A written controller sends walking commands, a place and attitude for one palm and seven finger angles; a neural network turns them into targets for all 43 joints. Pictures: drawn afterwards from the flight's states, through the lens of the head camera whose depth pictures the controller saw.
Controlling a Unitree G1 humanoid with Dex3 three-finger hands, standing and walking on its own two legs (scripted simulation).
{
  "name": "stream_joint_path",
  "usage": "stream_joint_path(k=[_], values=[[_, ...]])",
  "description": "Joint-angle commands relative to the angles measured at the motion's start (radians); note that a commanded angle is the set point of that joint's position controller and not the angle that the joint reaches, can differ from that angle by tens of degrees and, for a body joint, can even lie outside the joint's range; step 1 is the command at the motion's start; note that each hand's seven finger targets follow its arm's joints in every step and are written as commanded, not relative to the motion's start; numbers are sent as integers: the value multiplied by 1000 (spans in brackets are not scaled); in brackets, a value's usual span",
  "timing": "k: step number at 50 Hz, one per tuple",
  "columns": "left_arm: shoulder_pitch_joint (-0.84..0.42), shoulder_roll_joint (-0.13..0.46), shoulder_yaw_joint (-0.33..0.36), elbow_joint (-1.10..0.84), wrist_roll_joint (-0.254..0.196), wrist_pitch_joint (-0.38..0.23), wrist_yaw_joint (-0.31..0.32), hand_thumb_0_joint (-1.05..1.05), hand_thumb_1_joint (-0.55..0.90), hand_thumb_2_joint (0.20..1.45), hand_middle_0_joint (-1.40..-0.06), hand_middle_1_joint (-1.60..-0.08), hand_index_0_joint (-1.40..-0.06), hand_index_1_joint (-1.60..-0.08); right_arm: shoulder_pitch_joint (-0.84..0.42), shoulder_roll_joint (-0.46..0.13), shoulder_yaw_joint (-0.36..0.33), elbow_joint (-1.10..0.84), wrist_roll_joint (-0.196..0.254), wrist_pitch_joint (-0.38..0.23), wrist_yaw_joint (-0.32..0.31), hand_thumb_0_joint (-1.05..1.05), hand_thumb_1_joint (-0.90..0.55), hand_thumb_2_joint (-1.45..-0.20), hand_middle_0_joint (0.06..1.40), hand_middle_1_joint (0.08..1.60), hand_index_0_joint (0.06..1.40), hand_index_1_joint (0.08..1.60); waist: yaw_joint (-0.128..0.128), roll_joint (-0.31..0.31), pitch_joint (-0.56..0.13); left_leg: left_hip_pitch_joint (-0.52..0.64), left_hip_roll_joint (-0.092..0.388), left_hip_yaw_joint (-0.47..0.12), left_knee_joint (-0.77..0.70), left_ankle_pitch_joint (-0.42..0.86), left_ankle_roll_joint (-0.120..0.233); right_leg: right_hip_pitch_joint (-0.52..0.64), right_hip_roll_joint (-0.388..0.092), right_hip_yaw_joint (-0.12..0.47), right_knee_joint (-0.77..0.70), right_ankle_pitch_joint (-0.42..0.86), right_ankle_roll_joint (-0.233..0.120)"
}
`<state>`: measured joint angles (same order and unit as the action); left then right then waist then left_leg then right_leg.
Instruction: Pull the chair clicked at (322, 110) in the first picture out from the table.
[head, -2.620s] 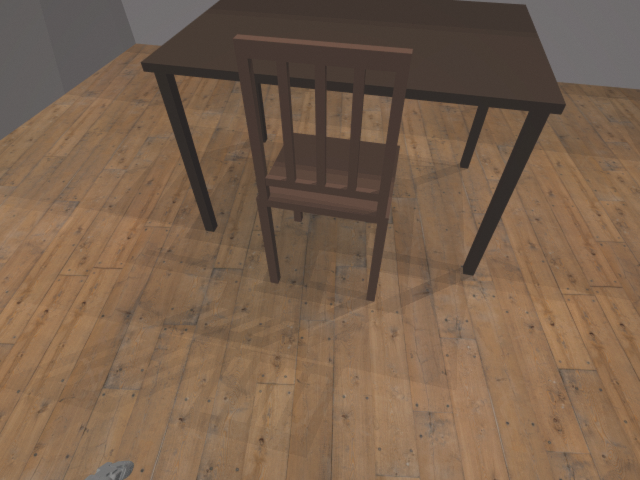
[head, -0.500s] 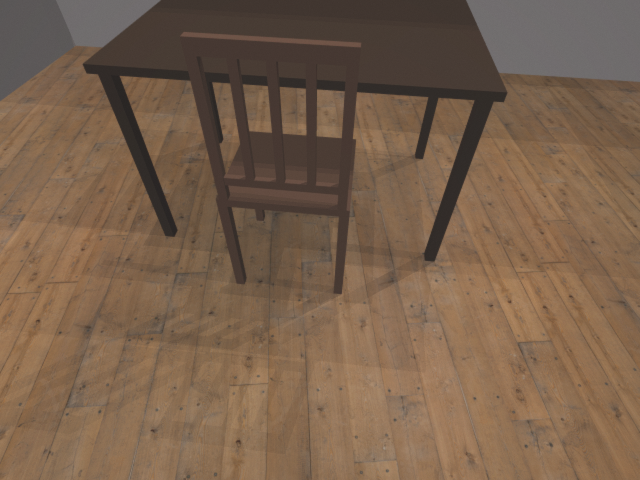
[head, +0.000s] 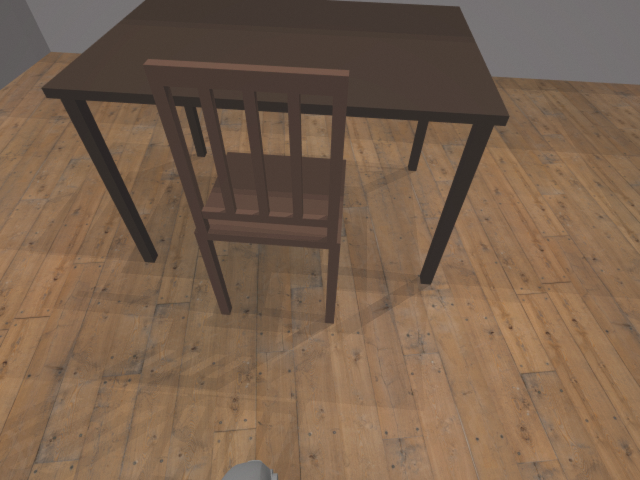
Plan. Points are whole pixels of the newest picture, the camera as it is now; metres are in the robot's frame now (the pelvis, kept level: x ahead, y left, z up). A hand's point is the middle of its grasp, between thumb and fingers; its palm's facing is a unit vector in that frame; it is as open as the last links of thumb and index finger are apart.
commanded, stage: take the last steps up to it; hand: left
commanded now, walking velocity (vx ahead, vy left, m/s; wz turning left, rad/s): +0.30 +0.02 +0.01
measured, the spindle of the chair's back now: (257, 159) +0.78 +0.21 -0.07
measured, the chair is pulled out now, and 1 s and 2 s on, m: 0.00 0.00 0.00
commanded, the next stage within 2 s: come to a stop and stand still in 0.60 s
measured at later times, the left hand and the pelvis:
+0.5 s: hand (174, 403) +0.26 +0.26 -0.17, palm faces +0.03 -0.99 -0.15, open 7.4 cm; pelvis +0.19 +0.08 +0.01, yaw -1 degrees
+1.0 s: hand (218, 325) +0.40 +0.22 -0.17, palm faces +0.03 -0.97 -0.23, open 7.3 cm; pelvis +0.30 +0.04 -0.01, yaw +0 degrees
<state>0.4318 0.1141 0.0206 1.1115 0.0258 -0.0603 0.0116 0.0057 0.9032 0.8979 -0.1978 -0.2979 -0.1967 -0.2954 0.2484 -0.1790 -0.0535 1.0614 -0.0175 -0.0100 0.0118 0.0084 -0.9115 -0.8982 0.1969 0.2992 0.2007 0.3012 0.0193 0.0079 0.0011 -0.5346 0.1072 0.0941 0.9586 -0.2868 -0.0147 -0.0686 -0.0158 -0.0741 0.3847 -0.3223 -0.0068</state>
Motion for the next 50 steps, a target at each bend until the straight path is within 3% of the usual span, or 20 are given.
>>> stream_joint_path(k=[1,3,6,7,8,9,12,16,19,24,31,33,35,36,37,38,39,41,43,50], values=[[57,168,40,-13,4,-21,13,0,900,900,-200,-300,-200,-300,-85,-8,1,-95,2,-32,19,0,-900,-900,200,300,200,300,2,-156,136,-12,-5,21,-175,63,13,-72,-224,131,-178,289,-136],[55,174,45,-8,5,-17,14,0,900,900,-200,-300,-200,-300,-101,-13,1,-102,5,-41,19,0,-900,-900,200,300,200,300,5,-159,134,67,-26,35,-255,51,29,-68,-225,121,-145,321,-124],[27,167,50,-11,-2,-12,11,0,900,900,-200,-300,-200,-300,161,-78,-19,-25,-6,-56,-3,0,-900,-900,200,300,200,300,-116,-60,8,453,-65,35,-421,112,55,-149,-152,35,192,417,-81],[73,122,46,-20,-11,-9,3,0,900,900,-200,-300,-200,-300,288,-182,-42,2,-21,-63,-18,0,-900,-900,200,300,200,300,-149,150,-109,667,118,-202,-486,99,115,-302,-58,-25,473,196,-37],[81,82,39,-49,-16,-7,-4,0,900,900,-200,-300,-200,-300,362,-262,-59,16,-14,-59,-26,0,-900,-900,200,300,200,300,-145,366,-174,745,335,-556,-660,114,201,-485,54,-28,795,-257,-9],[35,113,42,-74,-11,-5,-2,0,900,900,-200,-300,-200,-300,319,-264,-53,4,0,-46,-33,0,-900,-900,200,300,200,300,-130,224,-127,672,358,-611,-705,38,244,-525,1,77,912,-244,-35],[-34,82,48,-52,4,5,-16,0,900,900,-200,-300,-200,-300,83,-92,-9,-44,-2,-64,-36,0,-900,-900,200,300,200,300,-40,75,82,329,239,-340,-763,-9,184,-520,-100,92,936,8,-24],[14,48,47,-39,11,37,-20,0,900,900,-200,-300,-200,-300,94,-32,-2,-23,3,-89,-42,0,-900,-900,200,300,200,300,6,74,34,316,157,-128,-764,263,154,-463,-100,67,818,104,11],[-57,66,50,-69,9,46,-23,0,900,900,-200,-300,-200,-300,133,-45,2,-7,6,-93,-47,0,-900,-900,200,300,200,300,-1,23,55,386,171,-130,-784,355,174,-541,-109,71,741,146,24],[-186,83,50,-109,5,51,-27,0,900,900,-200,-300,-200,-300,201,-55,7,26,3,-88,-52,0,-900,-900,200,300,200,300,-27,53,99,480,166,-105,-771,471,176,-603,-107,45,580,176,26],[-330,66,35,-147,-2,43,-23,0,900,900,-200,-300,-200,-300,284,-58,9,76,-12,-69,-54,0,-900,-900,200,300,200,300,-77,75,127,541,177,-64,-694,612,181,-512,-67,-10,324,110,-15],[-316,65,34,-145,-3,37,-20,0,900,900,-200,-300,-200,-300,282,-66,8,83,-14,-62,-56,0,-900,-900,200,300,200,300,-69,91,110,538,179,-56,-640,657,173,-427,-42,-31,257,76,-34],[-188,85,41,-107,-1,24,-14,0,900,900,-200,-300,-200,-300,257,-69,9,90,-7,-58,-55,0,-900,-900,200,300,200,300,-9,65,46,498,147,-25,-495,713,140,-229,2,-58,150,154,-49],[-87,111,47,-71,1,11,-8,0,900,900,-200,-300,-200,-300,252,-60,12,89,3,-58,-53,0,-900,-900,200,300,200,300,35,32,-25,433,102,-1,-361,659,101,-47,-13,-37,84,307,-50],[9,184,62,-45,5,-5,9,0,900,900,-200,-300,-200,-300,283,-19,17,79,13,-59,-49,0,-900,-900,200,300,200,300,54,-111,-147,231,18,35,-150,352,44,210,-206,185,119,732,-109],[40,236,65,-36,-12,-6,16,0,900,900,-200,-300,-200,-300,322,6,22,69,26,-53,-54,0,-900,-900,200,300,200,300,26,-173,-248,184,-86,20,51,-287,2,270,-426,370,83,1201,-232],[-19,235,50,-52,-20,0,23,0,900,900,-200,-300,-200,-300,307,-15,19,66,27,-36,-67,0,-900,-900,200,300,200,300,3,-68,-214,221,-68,-87,90,-335,7,167,-435,306,71,1346,-265],[-127,206,48,-79,-10,17,37,0,900,900,-200,-300,-200,-300,226,28,11,54,28,-11,-65,0,-900,-900,200,300,200,300,-2,-111,-92,182,-47,-93,121,-304,0,-6,-400,255,59,1222,-257],[-176,160,44,-86,-6,32,46,0,900,900,-200,-300,-200,-300,182,35,6,53,21,25,-68,0,-900,-900,200,300,200,300,-20,-60,-11,176,-36,-110,98,-284,-9,-127,-365,187,8,1036,-230],[-244,199,67,-141,3,65,44,0,900,900,-200,-300,-200,-300,123,6,-18,-17,5,64,-37,0,-900,-900,200,300,200,300,-31,-165,-36,156,-69,-77,62,-152,-34,-211,-303,114,-33,672,-186]])
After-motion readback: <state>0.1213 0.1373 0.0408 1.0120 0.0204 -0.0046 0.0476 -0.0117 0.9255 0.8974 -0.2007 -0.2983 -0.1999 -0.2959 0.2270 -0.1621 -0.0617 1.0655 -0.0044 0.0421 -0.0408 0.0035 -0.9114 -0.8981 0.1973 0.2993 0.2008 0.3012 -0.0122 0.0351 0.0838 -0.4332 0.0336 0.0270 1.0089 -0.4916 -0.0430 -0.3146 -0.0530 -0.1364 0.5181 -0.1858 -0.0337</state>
